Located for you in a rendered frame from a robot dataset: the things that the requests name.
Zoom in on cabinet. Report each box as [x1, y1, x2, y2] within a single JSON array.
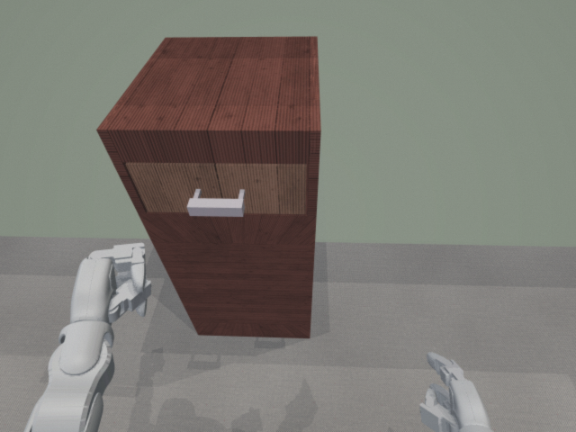
[[97, 36, 321, 338]]

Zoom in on left robot hand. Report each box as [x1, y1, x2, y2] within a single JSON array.
[[70, 243, 151, 326]]

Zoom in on drawer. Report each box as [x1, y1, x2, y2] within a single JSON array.
[[125, 162, 307, 214]]

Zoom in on left robot forearm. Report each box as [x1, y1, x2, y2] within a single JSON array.
[[23, 319, 114, 432]]

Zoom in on handle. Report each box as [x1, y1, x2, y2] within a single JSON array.
[[187, 189, 245, 217]]

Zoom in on right robot hand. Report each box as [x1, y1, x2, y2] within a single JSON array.
[[420, 352, 491, 432]]

